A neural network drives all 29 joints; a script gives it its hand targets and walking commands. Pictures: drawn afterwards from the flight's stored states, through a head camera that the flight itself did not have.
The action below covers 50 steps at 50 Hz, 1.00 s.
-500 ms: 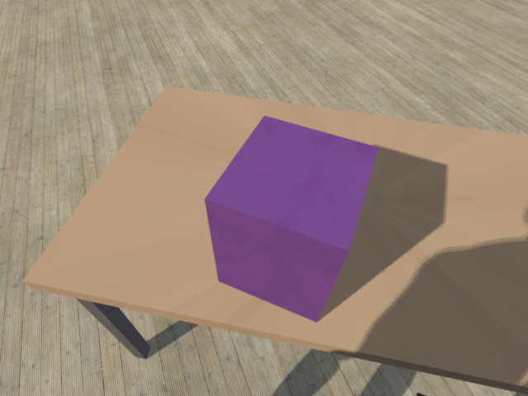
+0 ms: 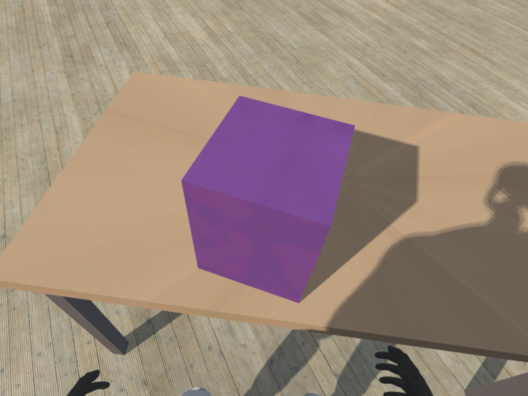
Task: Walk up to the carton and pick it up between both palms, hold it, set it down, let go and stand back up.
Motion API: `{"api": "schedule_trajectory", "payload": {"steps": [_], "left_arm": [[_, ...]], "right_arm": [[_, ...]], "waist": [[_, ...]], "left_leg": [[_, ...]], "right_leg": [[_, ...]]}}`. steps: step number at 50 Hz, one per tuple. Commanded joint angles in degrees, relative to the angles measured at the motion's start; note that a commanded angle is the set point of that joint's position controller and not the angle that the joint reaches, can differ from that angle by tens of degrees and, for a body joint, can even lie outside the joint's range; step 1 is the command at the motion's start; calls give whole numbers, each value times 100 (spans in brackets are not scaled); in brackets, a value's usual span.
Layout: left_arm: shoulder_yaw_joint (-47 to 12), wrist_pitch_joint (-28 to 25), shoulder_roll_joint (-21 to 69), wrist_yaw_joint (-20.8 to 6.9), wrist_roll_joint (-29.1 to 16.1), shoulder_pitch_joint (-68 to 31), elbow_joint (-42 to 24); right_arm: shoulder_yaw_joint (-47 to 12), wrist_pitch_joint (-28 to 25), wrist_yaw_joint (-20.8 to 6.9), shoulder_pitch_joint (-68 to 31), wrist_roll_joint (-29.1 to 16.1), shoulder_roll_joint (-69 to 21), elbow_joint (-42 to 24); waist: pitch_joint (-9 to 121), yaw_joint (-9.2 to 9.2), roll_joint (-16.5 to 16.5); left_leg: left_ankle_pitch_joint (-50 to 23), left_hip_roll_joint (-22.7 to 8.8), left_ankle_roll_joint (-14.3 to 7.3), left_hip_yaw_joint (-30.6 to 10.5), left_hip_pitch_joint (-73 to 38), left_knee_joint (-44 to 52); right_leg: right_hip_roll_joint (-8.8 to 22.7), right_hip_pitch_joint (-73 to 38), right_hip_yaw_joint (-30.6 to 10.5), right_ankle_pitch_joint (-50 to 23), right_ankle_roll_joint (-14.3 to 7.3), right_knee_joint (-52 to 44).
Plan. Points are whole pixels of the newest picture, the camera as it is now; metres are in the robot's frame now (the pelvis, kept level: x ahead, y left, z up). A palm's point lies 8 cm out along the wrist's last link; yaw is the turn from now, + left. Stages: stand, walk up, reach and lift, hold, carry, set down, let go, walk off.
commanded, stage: reach and lift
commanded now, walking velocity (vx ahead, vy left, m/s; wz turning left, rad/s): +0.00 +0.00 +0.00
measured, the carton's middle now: (270, 202) +0.44 +0.00 +0.02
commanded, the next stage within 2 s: none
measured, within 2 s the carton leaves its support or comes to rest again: neither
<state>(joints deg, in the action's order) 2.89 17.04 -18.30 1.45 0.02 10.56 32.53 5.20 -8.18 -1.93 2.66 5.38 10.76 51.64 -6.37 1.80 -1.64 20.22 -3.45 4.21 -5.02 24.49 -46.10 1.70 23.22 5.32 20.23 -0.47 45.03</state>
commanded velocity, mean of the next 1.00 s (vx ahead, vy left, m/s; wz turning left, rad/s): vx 0.00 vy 0.00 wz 0.00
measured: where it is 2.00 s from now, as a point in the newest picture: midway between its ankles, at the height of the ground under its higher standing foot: outside the picture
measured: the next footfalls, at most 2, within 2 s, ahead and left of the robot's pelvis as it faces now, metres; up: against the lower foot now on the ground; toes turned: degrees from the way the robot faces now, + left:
none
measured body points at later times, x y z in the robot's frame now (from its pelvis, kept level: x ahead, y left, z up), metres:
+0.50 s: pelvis +0.03 +0.02 +0.03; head +0.06 +0.03 +0.48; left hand +0.20 +0.27 -0.07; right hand +0.18 -0.21 -0.05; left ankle +0.05 +0.16 -0.70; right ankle +0.04 -0.12 -0.70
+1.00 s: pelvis +0.05 +0.03 +0.04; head +0.06 +0.05 +0.49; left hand +0.23 +0.25 -0.04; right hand +0.19 -0.19 -0.04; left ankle +0.05 +0.16 -0.70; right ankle +0.04 -0.12 -0.70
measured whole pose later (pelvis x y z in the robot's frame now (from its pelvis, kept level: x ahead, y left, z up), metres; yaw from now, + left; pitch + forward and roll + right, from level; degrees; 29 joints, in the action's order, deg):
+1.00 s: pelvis +0.05 +0.03 +0.04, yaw -5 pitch -7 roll -1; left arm -3.6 -7.7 -15.7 -1.6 -8.9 15.2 28.7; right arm 2.4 -24.0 2.0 15.3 -3.5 5.3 40.4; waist -7.4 1.6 -0.7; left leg 16.1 -3.5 1.4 2.4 2.4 -25.1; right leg 1.5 2.1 -0.7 12.1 2.6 20.8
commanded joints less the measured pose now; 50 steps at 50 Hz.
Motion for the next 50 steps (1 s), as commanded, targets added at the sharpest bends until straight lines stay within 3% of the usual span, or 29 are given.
{"api": "schedule_trajectory", "payload": {"steps": [1, 3, 4, 5, 6, 8, 10, 13, 15, 16, 17, 19, 22, 24, 25, 29, 31, 32, 33, 35, 37, 39, 41, 42, 44, 46, 47, 48, 50], "left_arm": [[100, 132, -323, 73, -35, -337, -1182], [211, 106, -321, 108, -41, -241, -1056], [400, 136, -546, 63, -75, -310, -1115], [415, 122, -700, -6, -110, -281, -995], [481, 113, -760, -10, -119, -354, -1082], [639, 90, -748, 66, -33, -687, -1173], [649, 126, -792, 65, -57, -633, -1435], [586, 1, -637, -18, -26, -503, -1317], [659, -184, -662, -53, -103, -555, -1355], [632, -289, -715, -44, -54, -698, -1464], [444, -384, -625, -108, -282, -665, -1376], [345, -606, -502, -129, -357, -460, -1228], [328, -1017, -557, -172, -448, -686, -1450], [209, -1211, -387, -173, -378, -567, -1635], [134, -1321, -326, -188, -450, -544, -1290], [14, -1597, -265, -155, -499, -193, -1480], [-95, -1731, -376, -179, -521, -176, -1359], [-153, -1809, -251, -210, -534, -126, -1203], [-128, -1902, -317, -238, -538, -190, -1274], [-90, -2001, -223, -233, -455, 141, -1123], [-175, -2129, -203, -215, -581, 32, -1031], [-243, -2357, -305, -195, -627, -164, -1497], [-306, -2529, -304, -191, -750, -131, -1213], [-356, -2626, -381, -230, -714, -62, -1435], [-357, -2755, -398, -289, -897, 2, -1202], [-454, -2900, -504, -315, -958, -206, -1444], [-347, -2939, -458, -306, -849, -165, -1640], [-440, -2996, -472, -322, -1014, -129, -1484], [-317, -3014, -415, -337, -878, 83, -1027]], "right_arm": [[-7, -456, -37, 98, -315, 1037, -492], [66, -416, 16, -195, -348, 1050, -610], [-34, -422, 65, -346, -386, 871, -1065], [-62, -369, 187, -124, -331, 740, -1485], [-302, -321, 262, -226, -375, 455, -1733], [-190, -289, 328, -338, -381, 400, -2050], [-291, -183, 322, -95, -515, 352, -2323], [-211, -233, 332, 224, -441, 378, -2287], [-314, -273, 341, 88, -566, 267, -2656], [-310, -307, 345, 193, -622, 155, -2527], [-296, -286, 339, 144, -504, 217, -2596], [-227, -424, 325, 301, -363, 276, -2474], [-198, -723, 351, 429, -319, 173, -2177], [-92, -903, 320, 427, -397, 220, -2028], [-55, -995, 332, 355, -334, 254, -2095], [14, -1274, 284, 382, -405, 378, -1994], [-17, -1346, 319, 436, -531, 376, -2009], [-79, -1393, 301, 417, -540, 359, -1959], [-59, -1483, 320, 619, -523, 281, -1884], [-6, -1586, 303, 556, -514, 319, -1825], [-36, -1717, 271, 418, -584, 330, -1834], [-60, -1839, 289, 454, -691, 83, -2123], [-57, -1881, 307, 532, -746, 148, -1960], [42, -1914, 311, 615, -640, 212, -1932], [-67, -2007, 408, 662, -829, 166, -2065], [-98, -2015, 440, 608, -931, 80, -2246], [-152, -1994, 421, 804, -931, 82, -2085], [-151, -2057, 431, 625, -967, 36, -2476], [-256, -1956, 451, 742, -960, -36, -2137]], "waist": [[1002, -109, 751], [925, 48, 671], [844, 124, 427], [987, -18, -17], [907, 190, 61], [910, 328, 234], [888, 219, 530], [745, 94, 375], [718, 234, 409], [831, 312, 424], [910, -33, 353], [842, 88, 248], [942, -63, 198], [941, 9, 507], [1012, -110, 297], [1091, 12, 598], [1104, -97, 475], [1155, 15, 412], [1237, -91, 423], [1020, -65, 414], [1094, 30, 338], [1335, -18, 357], [1133, -26, 510], [1272, -53, 303], [1033, -45, 118], [1076, -50, 121], [975, -33, 443], [969, 27, 326], [485, 58, 287]], "left_leg": [[42, 58, -278, 811, 284, 1804], [260, 136, -368, 933, 333, 1982], [-63, 298, -359, 1004, 254, 1848], [-217, 436, -346, 1124, -155, 1640], [-217, 381, -365, 1154, -88, 1622], [-219, 539, -382, 1209, -88, 1691], [-357, 548, -378, 1338, -315, 1890], [-440, 424, -420, 1266, -799, 2184], [-477, 465, -400, 1328, -817, 2144], [-620, 468, -400, 1382, -1049, 2197], [-608, 391, -374, 1321, -1283, 2214], [-837, 389, -342, 1254, -1184, 2327], [-1352, 403, -300, 1094, -1652, 2272], [-1527, 364, -185, 1149, -1759, 2404], [-1471, 341, -200, 1068, -1912, 2416], [-2350, 386, -19, 988, -2067, 2401], [-2467, 388, -53, 1037, -2136, 2326], [-2528, 380, 13, 1061, -2173, 2339], [-2708, 355, 4, 1013, -2296, 2235], [-2690, 288, 10, 901, -2410, 2339], [-3004, 345, 72, 878, -2457, 2234], [-3197, 406, 52, 1031, -2454, 2255], [-3385, 354, 95, 998, -2545, 2255], [-3545, 320, 96, 956, -2634, 2185], [-3365, 413, 14, 913, -2653, 2189], [-3143, 406, -43, 811, -2582, 2223], [-3300, 347, 86, 873, -2555, 2206], [-2819, 409, 16, 950, -2491, 2269], [-2372, 352, -56, 943, -2297, 2390]], "right_leg": [[-332, -1676, 35, -401, -119, -1140], [-277, -1931, -156, -127, -116, -1362], [-185, -1782, -349, 55, -80, -1666], [-55, -1639, -533, 432, 46, -2007], [-37, -1600, -565, 508, -23, -2143], [10, -1696, -661, 459, 20, -2183], [-131, -1629, -554, 130, 44, -2121], [-201, -1553, -352, -203, 88, -2226], [-193, -1388, -447, 47, 81, -2314], [-196, -1320, -441, -168, 83, -2317], [-223, -1456, -406, -206, 154, -2402], [-290, -1576, -329, -592, 44, -2315], [-254, -1538, -452, -1172, 35, -2464], [-302, -1461, -291, -1053, 29, -2563], [-375, -1689, -269, -974, -6, -2615], [-414, -1716, -252, -1478, -130, -2599], [-470, -1863, -248, -1607, -49, -2628], [-418, -1973, -270, -1783, -62, -2630], [-389, -1958, -321, -1943, -37, -2573], [-489, -1876, -153, -1631, -76, -2749], [-459, -1958, -234, -2007, -137, -2688], [-467, -2099, -306, -2387, -112, -2649], [-415, -2206, -345, -2502, -118, -2609], [-485, -2257, -306, -2589, -100, -2596], [-406, -2183, -444, -2922, -44, -2635], [-365, -2196, -408, -2686, -11, -2606], [-365, -2156, -396, -2623, -119, -2549], [-316, -2028, -461, -2321, -86, -2704], [-253, -2023, -525, -1825, -97, -2717]]}}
